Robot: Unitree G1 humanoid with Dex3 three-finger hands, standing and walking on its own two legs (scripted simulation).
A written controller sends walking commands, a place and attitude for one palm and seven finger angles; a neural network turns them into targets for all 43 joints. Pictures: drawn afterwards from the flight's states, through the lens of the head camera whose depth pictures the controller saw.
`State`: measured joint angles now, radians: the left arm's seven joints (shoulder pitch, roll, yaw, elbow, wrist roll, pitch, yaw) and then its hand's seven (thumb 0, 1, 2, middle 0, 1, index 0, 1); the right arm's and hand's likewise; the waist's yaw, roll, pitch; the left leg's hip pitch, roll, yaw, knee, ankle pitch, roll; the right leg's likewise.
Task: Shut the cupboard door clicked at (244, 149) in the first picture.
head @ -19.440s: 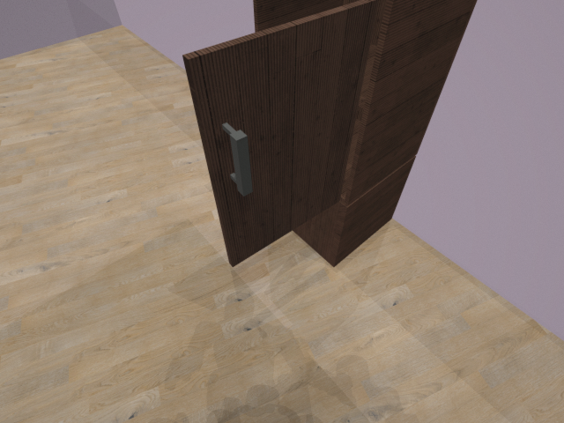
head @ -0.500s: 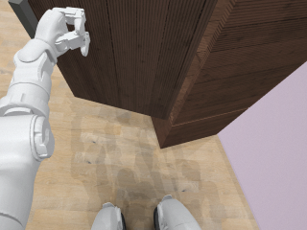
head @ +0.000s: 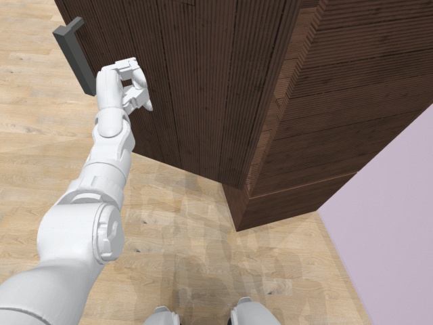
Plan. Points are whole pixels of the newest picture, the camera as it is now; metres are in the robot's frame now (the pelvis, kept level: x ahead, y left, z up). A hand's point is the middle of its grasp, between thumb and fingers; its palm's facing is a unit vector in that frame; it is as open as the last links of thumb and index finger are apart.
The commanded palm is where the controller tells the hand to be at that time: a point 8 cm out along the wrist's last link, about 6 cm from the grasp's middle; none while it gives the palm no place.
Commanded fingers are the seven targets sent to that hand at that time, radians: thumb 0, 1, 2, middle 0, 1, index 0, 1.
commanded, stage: pull the fist back off the door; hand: left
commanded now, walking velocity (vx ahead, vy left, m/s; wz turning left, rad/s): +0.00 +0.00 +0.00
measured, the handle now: (85, 58) +0.62 +0.19 +0.10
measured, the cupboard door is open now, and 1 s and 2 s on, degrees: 55 55 55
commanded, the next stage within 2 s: draw the hand back to the body in 0.48 s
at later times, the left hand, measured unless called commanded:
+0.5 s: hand (144, 123) +0.44 +0.07 +0.11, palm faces +0.02 -1.00 -0.03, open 3.1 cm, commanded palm +0.42 +0.13 +0.10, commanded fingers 0.00 0.90 0.90 -1.30 -1.50 -1.30 -1.50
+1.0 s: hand (85, 153) +0.37 +0.14 +0.15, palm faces +0.08 -1.00 +0.00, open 3.1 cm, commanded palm +0.33 +0.19 +0.15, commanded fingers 0.00 0.90 0.90 -1.27 -1.47 -1.27 -1.47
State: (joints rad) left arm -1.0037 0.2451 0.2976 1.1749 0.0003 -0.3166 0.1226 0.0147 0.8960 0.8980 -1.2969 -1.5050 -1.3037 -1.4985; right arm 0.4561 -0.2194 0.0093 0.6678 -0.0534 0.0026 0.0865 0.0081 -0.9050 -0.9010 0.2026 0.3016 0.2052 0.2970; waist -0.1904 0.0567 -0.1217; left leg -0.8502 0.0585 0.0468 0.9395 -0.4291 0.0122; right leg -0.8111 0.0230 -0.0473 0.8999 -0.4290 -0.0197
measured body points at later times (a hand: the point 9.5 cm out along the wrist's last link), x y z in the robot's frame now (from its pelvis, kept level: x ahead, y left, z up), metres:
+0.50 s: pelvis -0.01 -0.01 +0.01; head +0.05 -0.01 +0.46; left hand +0.43 +0.13 +0.12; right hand +0.07 -0.27 -0.11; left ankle +0.00 +0.11 -0.68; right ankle -0.01 -0.11 -0.68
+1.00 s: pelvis +0.00 -0.01 +0.03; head +0.01 -0.02 +0.48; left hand +0.36 +0.20 +0.15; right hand +0.09 -0.26 -0.08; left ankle +0.00 +0.11 -0.68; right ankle -0.01 -0.11 -0.68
